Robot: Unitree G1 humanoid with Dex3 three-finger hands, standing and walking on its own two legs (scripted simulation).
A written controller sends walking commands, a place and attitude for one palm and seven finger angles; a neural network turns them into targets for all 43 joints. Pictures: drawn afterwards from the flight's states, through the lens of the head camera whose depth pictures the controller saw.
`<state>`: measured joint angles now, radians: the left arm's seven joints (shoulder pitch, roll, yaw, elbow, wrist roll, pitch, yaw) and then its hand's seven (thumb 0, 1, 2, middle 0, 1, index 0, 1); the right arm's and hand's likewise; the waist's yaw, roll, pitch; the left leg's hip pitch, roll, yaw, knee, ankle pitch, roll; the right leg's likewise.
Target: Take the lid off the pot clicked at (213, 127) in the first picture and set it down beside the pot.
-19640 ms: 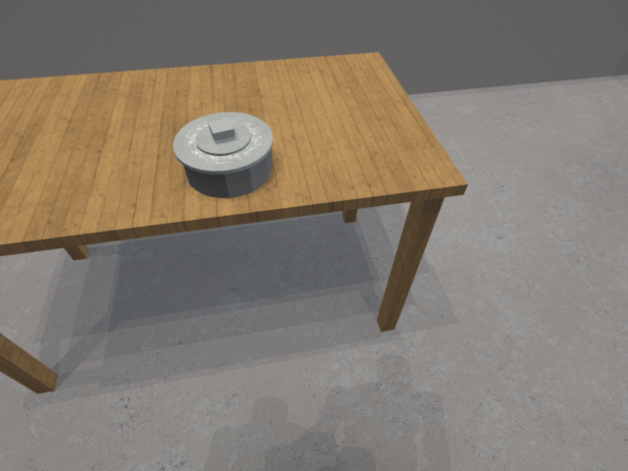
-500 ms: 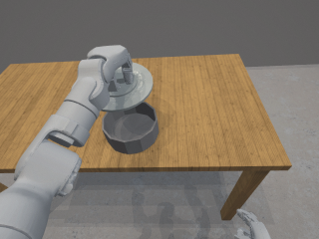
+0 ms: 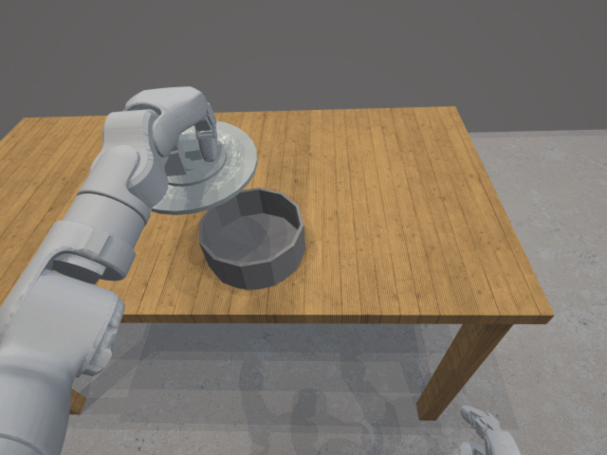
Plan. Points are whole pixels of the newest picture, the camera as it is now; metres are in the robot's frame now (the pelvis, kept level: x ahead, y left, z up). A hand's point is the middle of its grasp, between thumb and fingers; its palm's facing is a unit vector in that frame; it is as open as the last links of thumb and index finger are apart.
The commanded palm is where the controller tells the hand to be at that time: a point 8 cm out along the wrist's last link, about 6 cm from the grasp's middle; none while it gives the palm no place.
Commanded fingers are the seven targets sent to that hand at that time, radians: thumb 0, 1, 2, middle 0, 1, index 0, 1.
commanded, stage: move the lid sideways beside the pot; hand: left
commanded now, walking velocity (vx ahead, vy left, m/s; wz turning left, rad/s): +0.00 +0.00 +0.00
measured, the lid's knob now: (185, 147) +0.48 +0.17 +0.18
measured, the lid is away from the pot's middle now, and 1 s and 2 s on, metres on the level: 0.07 0.19 0.24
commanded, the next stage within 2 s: lower the lid onto the table in 1.56 s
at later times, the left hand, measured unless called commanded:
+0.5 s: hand (137, 153) +0.45 +0.23 +0.19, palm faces -0.27 -0.04 -0.96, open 5.5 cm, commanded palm +0.44 +0.23 +0.26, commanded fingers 0.00 0.63 1.05 -0.78 -1.00 -1.06 -1.10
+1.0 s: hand (99, 152) +0.46 +0.28 +0.19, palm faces -0.29 -0.04 -0.96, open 5.5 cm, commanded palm +0.45 +0.29 +0.26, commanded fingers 0.00 0.63 1.05 -0.78 -1.00 -1.06 -1.10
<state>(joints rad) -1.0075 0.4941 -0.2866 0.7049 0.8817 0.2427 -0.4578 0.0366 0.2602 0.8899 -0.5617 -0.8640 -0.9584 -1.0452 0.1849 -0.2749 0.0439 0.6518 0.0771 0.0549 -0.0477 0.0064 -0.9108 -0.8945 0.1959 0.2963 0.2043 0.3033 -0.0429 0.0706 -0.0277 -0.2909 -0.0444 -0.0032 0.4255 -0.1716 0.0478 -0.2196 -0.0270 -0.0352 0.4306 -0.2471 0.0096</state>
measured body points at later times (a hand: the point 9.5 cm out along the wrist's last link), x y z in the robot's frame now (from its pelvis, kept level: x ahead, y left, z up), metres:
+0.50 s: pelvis +0.00 +0.01 +0.00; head +0.03 -0.01 +0.45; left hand +0.46 +0.23 +0.24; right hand +0.12 -0.25 -0.12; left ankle +0.03 +0.09 -0.74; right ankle -0.02 -0.13 -0.74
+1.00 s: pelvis +0.01 +0.02 +0.00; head +0.05 +0.00 +0.45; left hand +0.47 +0.28 +0.24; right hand +0.11 -0.25 -0.12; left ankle +0.03 +0.09 -0.74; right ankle -0.02 -0.13 -0.74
